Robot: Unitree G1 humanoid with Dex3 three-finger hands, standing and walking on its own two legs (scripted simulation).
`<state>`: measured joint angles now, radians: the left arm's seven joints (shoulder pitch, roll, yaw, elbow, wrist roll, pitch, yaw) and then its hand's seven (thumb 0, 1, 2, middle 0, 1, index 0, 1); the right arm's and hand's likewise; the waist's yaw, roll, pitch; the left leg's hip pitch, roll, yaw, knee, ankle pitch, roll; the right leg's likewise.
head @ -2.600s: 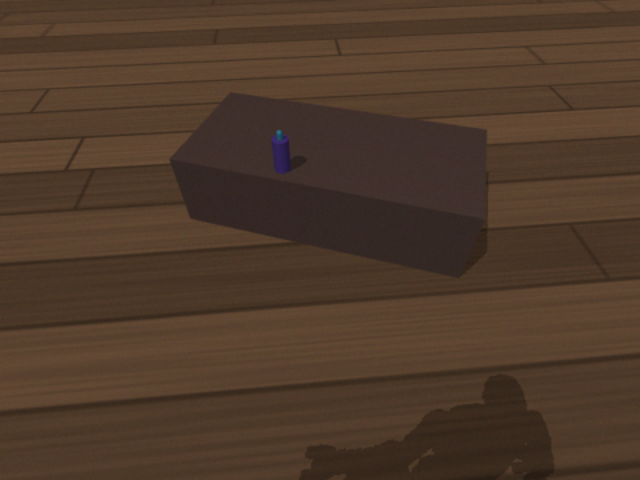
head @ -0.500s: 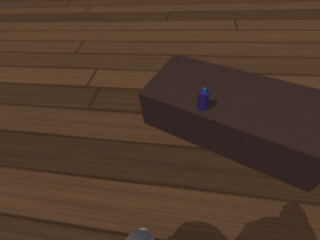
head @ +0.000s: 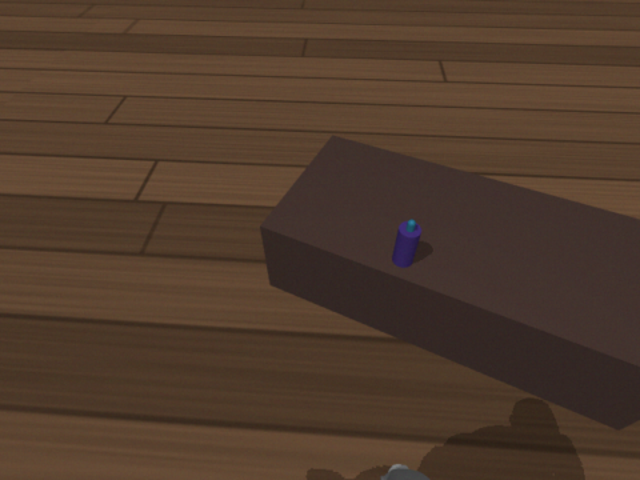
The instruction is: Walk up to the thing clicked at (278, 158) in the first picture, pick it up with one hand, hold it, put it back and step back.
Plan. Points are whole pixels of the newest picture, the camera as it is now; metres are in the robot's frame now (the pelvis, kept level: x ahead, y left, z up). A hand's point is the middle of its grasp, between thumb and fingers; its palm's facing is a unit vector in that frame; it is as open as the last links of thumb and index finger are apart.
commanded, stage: walk up
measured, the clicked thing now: (407, 241) +0.78 -0.24 -0.36
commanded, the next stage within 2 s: stand in 1.62 s
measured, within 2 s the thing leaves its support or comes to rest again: neither
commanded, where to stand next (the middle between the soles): +0.18 -0.01 m, yaw -3 degrees
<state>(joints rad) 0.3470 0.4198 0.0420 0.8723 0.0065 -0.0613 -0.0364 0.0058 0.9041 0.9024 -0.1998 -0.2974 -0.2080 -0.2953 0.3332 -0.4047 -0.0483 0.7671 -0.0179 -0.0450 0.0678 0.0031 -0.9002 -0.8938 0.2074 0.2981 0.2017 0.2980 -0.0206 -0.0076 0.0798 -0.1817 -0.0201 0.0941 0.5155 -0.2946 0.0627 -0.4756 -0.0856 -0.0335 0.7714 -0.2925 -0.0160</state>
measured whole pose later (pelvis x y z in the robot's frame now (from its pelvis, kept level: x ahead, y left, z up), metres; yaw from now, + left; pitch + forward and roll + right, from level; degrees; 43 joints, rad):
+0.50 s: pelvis +0.10 +0.03 -0.02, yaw -2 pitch -3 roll +0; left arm 0.21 0.41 0.02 0.90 -0.01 0.02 -0.01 0.01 0.90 0.90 -0.20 -0.30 -0.21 -0.30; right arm 0.24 -0.39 -0.02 0.92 -0.02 -0.03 0.01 0.00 -0.90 -0.89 0.20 0.30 0.20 0.30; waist 0.01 -0.02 0.09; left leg -0.35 0.04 0.02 0.71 -0.30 -0.02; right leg -0.35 -0.04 0.02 0.77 -0.43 -0.02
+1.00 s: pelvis +0.12 +0.02 +0.01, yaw -3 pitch -2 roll +0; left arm 0.11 0.37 0.00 1.11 -0.01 0.01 -0.02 0.01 0.90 0.90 -0.20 -0.30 -0.21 -0.30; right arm 0.03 -0.37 0.01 1.09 0.00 -0.02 0.00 0.00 -0.90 -0.89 0.21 0.30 0.20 0.30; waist 0.02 0.01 0.08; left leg -0.21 0.05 0.02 0.46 -0.21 -0.03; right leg -0.19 -0.03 0.01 0.46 -0.24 0.02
